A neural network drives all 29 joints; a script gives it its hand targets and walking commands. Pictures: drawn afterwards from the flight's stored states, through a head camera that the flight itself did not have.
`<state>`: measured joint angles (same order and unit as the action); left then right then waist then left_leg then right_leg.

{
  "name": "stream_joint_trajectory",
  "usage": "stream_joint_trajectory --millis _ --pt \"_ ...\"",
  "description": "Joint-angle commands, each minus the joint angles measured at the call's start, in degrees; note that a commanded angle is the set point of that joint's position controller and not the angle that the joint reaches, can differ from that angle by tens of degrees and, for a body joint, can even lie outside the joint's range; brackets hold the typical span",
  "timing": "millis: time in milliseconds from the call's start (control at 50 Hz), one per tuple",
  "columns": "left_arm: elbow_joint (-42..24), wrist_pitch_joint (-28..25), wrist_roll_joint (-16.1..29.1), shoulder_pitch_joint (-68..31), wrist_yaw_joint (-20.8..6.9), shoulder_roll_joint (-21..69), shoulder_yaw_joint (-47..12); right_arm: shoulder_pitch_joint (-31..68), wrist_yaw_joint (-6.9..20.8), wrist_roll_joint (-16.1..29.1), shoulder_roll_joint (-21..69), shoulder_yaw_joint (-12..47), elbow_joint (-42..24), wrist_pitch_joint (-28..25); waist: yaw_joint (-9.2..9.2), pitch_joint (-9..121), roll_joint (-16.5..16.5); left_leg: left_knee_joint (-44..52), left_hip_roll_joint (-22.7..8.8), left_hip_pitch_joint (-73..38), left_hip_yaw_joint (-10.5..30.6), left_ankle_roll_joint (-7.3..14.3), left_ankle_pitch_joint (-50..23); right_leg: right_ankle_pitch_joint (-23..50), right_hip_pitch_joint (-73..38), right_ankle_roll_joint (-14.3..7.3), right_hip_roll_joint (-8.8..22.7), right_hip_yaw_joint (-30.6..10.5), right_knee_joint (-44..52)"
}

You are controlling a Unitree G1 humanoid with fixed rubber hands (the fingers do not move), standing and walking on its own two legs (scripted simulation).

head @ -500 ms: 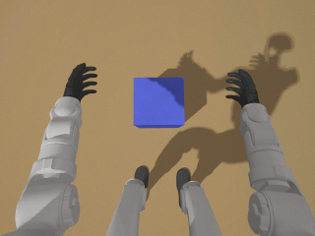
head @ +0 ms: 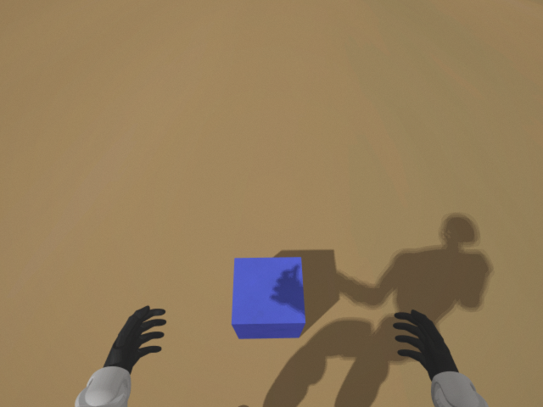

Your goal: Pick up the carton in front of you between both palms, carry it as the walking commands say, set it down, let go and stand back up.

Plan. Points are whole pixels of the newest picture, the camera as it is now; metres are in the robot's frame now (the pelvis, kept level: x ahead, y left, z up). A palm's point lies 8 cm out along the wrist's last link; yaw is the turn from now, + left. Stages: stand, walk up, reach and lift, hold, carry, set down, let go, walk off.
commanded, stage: let go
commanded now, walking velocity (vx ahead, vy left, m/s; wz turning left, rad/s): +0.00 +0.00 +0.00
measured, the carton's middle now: (268, 300) +0.45 +0.03 -0.64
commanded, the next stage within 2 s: stand in 0.54 s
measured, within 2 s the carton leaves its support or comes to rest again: neither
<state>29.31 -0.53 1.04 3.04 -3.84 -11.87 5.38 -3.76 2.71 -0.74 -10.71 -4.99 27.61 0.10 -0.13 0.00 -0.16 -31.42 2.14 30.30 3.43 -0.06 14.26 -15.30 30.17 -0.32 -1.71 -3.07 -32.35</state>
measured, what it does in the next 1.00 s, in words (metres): stands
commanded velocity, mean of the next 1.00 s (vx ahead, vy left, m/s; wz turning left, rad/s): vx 0.00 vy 0.00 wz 0.00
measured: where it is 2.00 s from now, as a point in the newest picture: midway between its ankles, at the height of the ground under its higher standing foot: outside the picture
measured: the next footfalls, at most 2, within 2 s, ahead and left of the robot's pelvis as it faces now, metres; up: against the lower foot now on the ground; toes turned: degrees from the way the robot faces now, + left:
none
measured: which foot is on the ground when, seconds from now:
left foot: down 0.00-1.00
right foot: down 0.00-1.00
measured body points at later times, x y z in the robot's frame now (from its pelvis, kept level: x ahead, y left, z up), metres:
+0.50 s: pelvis +0.00 -0.01 +0.01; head +0.01 -0.01 +0.46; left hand +0.18 +0.22 -0.06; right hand +0.18 -0.24 -0.06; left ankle +0.00 +0.12 -0.73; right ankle +0.00 -0.11 -0.73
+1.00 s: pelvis +0.03 +0.01 +0.01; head +0.04 +0.01 +0.46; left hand +0.18 +0.29 -0.09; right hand +0.17 -0.29 -0.09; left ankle +0.00 +0.12 -0.73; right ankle +0.00 -0.11 -0.73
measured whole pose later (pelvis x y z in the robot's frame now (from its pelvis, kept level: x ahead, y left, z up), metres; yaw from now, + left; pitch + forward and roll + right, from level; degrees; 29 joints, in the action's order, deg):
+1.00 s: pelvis +0.03 +0.01 +0.01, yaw -1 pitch +0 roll +0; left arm 41.6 1.0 -2.0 10.4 1.1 -19.1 2.1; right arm -8.9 -0.9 -2.2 -19.1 -2.6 44.9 0.5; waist -0.2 -0.6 -0.7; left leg -28.5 1.3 10.2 2.4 0.5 18.0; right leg -17.8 9.4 -0.3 -1.7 -2.8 -27.5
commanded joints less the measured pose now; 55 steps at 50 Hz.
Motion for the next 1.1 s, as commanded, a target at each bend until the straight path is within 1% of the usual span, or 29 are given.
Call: stream_joint_trajectory --millis 0,20,40,80,140,160,180,220,240,260,280,320,340,360,500,520,540,560,580,640,680,700,740,760,800,820,840,860,1080 --pt "-7.32 -0.83 0.46 3.92 0.1 -4.93 -0.3 -2.09 0.31 0.36 -5.42 -0.22 -8.54 -1.06 -0.51 14.12 -0.35 5.68 0.03 -18.12 -1.87 -1.12 -12.97 12.67 -14.28 1.43 -0.42 2.31 6.37" --pt "-9.13 -0.75 -0.2 3.5 -0.07 -6.03 0.27 -3.53 0.26 0.53 -5.5 0.09 -8.15 -0.79 -0.18 13.5 0.89 6.62 0.38 -18.42 -2.13 -1.19 -11.26 12.21 -17.34 1.41 -0.19 1.84 7.27" --pt "-8.86 -0.22 0.23 5.4 -0.09 -5.15 -0.57 -4.67 0.43 0.82 -5.84 0.56 -7.89 -0.37 0.13 11.16 0.27 7.26 0.41 -19.98 -2.69 -1.34 -10.8 11.43 -18.25 1.45 -0.23 2.09 8.16" --pt "-9.3 0.82 0.25 5.85 -0.27 -4.5 -1.49 -6.45 0.6 0.45 -5.75 0.81 -7.86 0.35 -0.8 6.4 -0.17 8.41 0.48 -20.9 -2.88 -1.29 -10.88 12.24 -19.1 1.16 -0.23 2.07 9.69" --pt "-9.5 2.59 -0.47 7.11 -0.35 -5.29 -1.55 -6.53 0.92 0.9 -6.54 1.32 -9.65 1.98 -0.48 1.15 0.88 10.35 0.44 -22.58 -3.02 -1.07 -8.06 8.95 -20.02 1.15 -0.13 2.34 11.66" --pt "-9.8 3.19 -0.62 7.36 -0.38 -6.18 -0.53 -6.82 1.11 0.58 -7.1 0.78 -9.47 2.91 0.54 -0.31 0.63 10.76 0.6 -22.03 -3.45 -1.23 -6.34 7.47 -22.2 1.33 -0.28 2.19 11.46" --pt "-9.91 3.93 -0.37 6.95 -0.7 -5.19 -1.84 -7.38 1.32 0.47 -6.27 1.3 -8.81 3.68 -0.6 -1.91 -0.07 11.33 0.34 -22.85 -3.34 -1.16 -5.81 6.91 -21.62 1.18 -0.4 2.44 12.22" --pt "-9.69 5.55 -0.97 7.18 -0.75 -6.21 -1.12 -5.56 1.65 -0.2 -6.79 0.85 -10.43 4.99 -0.03 -3.44 -2.18 10.92 0.35 -23.87 -3.04 -0.87 -3.7 3.69 -21.43 1.02 0.21 2.56 12.59" --pt "-9.22 6.46 -0.83 5.49 -1.0 -6.22 -1.79 -5.43 1.71 0.86 -5.77 1.91 -9.56 5.73 -0.2 -4.81 -1.2 10.33 0.82 -24.49 -3.93 -0.98 -3.68 2.98 -19.53 0.88 0.29 2.34 13.48" --pt "-10.04 6.83 -0.5 6.37 -0.99 -5.78 -1.59 -6.04 1.71 -0.17 -6.61 1.0 -8.75 6.44 -0.02 -5.12 -2.0 10.51 0.51 -25.11 -3.19 -0.79 -4.48 3.34 -19.73 0.91 0.15 2.41 12.67" --pt "-9.98 7.34 -1.57 6.51 -0.81 -6.54 -0.57 -6.18 1.69 -0.09 -6.61 1.06 -9.12 6.73 1.01 -4.52 0.11 10.11 1.04 -24.5 -3.65 -1.11 -4.71 3.31 -20.97 0.71 0.54 1.99 12.9" --pt "-10.19 8.07 -1.09 6.14 -1.16 -6.01 -1.19 -5.26 1.47 -0.58 -6.82 1.28 -9.83 7.72 0.24 -4.85 -2.24 9.71 0.48 -26.28 -3.12 -0.84 -4.88 3.52 -20.02 0.75 0.3 2.04 12.38" --pt "-9.86 8.3 -1.39 6.41 -1.11 -5.53 -1.42 -5.89 1.5 -0.21 -5.79 2.09 -9.57 7.91 0.82 -4.87 -0.6 9.5 0.84 -25.33 -3.44 -0.76 -4.84 3.83 -21.43 0.49 0.16 1.8 12.09" --pt "-10.68 8.62 -1.64 6.31 -1.13 -5.37 -1.59 -5.51 1.46 -0.38 -6.97 0.99 -10.37 8.13 -0.11 -4.31 0.41 9.32 0.5 -26.1 -2.94 -0.79 -5.31 4.33 -20.69 0.49 0.09 1.83 11.66" --pt "-12.25 9.13 -1.84 6.27 -0.96 -5.27 -1.49 -6.43 1.58 -0.6 -5.74 0.65 -11.31 8.65 -0.09 -3.55 -0.52 9.07 0.59 -26.97 -2.82 -0.79 -7.93 8.13 -22.82 1.01 -0.47 2.32 10.8" --pt "-10.72 9.08 -2.29 7.16 -0.73 -6.26 -1.02 -6.9 1.64 -0.7 -5.66 0.55 -10.42 8.63 0.13 -3.49 0.22 9.1 0.59 -27.02 -2.85 -0.67 -7.88 7.91 -22.18 1.0 -0.38 2.03 10.54" --pt "-14.28 12.08 -4.32 7.58 0.97 -7.71 -0.66 -8.62 0.81 -0.33 -6.71 0.11 -7.96 6.78 0.63 -0.33 3.23 7.31 1.87 -26.36 -3.13 -1.3 -9.94 12.07 -25.86 0.7 -0.44 1.9 9.28" --pt "-4.66 7.63 -3.01 5.47 3.41 -12.7 -0.2 -4.65 -1.72 -0.67 -12.98 -0.18 -0.44 4.75 1.39 -1.88 -1.77 5.75 -3.01 -19.08 -1.51 -2.6 -5.81 5.78 -18.15 1.62 2.32 0.16 8.79" --pt "-3.68 5.91 -3.47 5.46 4.39 -13.61 0.06 -5.44 -2.54 -1.22 -13.37 -0.67 0.31 3.6 0.32 -1.81 -3.47 5.59 -2.8 -19.24 -1.01 -2.35 -1.81 0.47 -16.6 1.39 3.11 -1.36 9.73" --pt "-2.23 3.27 -4.1 6.41 4.73 -12.53 -0.19 -5.57 -2.82 -2.03 -12.14 0.39 3.48 1.7 0.51 -2.82 -2.47 6.24 -2.77 -16.71 0.39 -1.03 5.78 -9.27 -14.08 0.01 3.78 -4.05 11.36" --pt "-0.27 2.32 -3.77 6.36 4.41 -12.24 -0.34 -4.57 -3.04 -2.11 -13.08 0.18 5.36 0.83 0.32 -1.61 1.27 6.29 -3.97 -16.78 1.04 -0.71 1.07 -4.02 -15.43 -0.45 3.93 -4.34 10.26" --pt "0.48 2.03 -3.42 6.29 4.44 -12.51 -0.56 -4.42 -3.04 -1.84 -13.38 0.08 6.32 0.69 0.08 0.51 0.26 5.97 -4.49 -17.71 1.37 -0.84 -1.76 0.36 -16.55 -0.42 4.04 -3.86 9.18" --pt "2.13 1.37 -3.18 6.79 4.56 -12.62 -0.57 -3.68 -3.29 -1.8 -13.38 0.34 7.7 0.35 0.52 2.58 1.08 5.19 -4.99 -18.17 1.65 -0.64 -9.41 8.71 -19.52 -0.2 3.95 -2.71 7.64" --pt "2.65 1.13 -3.25 6.69 4.69 -12.9 -0.71 -4.49 -3.49 -1.67 -13.91 0.11 8.31 0.09 0.09 3.61 2.2 4.95 -5.17 -19.1 1.76 -0.5 -11.77 11.27 -20.67 -0.33 4.25 -3.51 6.98" --pt "3.95 1.07 -3.08 6.54 4.55 -13.8 -0.75 -4.5 -3.57 -1.53 -15.08 -0.06 9.77 -0.14 -0.22 4.5 0.27 4.48 -5.86 -20.64 1.96 -0.56 -15.57 15.11 -21.36 -0.24 4.38 -2.68 6.36" --pt "5.04 0.85 -2.97 7.0 4.73 -13.95 -0.69 -3.76 -3.61 -1.43 -15.22 0.12 10.58 -0.1 0.35 5.82 1.2 4.44 -5.95 -20.81 2.12 -0.3 -16.4 16.61 -22.28 -0.46 4.76 -2.9 6.33" --pt "5.45 0.86 -2.87 6.63 4.86 -14.31 -0.68 -4.07 -3.68 -1.42 -15.68 0.22 11.05 -0.04 0.28 5.4 0.22 4.1 -5.56 -20.57 1.41 -0.64 -18.6 18.34 -22.43 -0.28 4.5 -2.52 6.22" --pt "6.36 0.72 -3.09 6.34 5.05 -14.25 -1.13 -4.1 -3.8 -1.45 -15.49 0.13 11.65 -0.3 -0.34 6.21 0.4 4.16 -5.89 -22.11 1.77 -0.43 -18.03 18.42 -22.66 -0.26 5.21 -3.01 6.36" --pt "11.46 0.36 -3.16 5.7 5.69 -16.14 -1.62 -3.67 -4.14 -1.38 -17.47 0.78 16.39 -0.38 -0.08 3.43 0.87 6.54 -6.75 -23.2 2.66 0.27 -21.45 18.68 -22.79 0.08 5.53 -2.72 7.92"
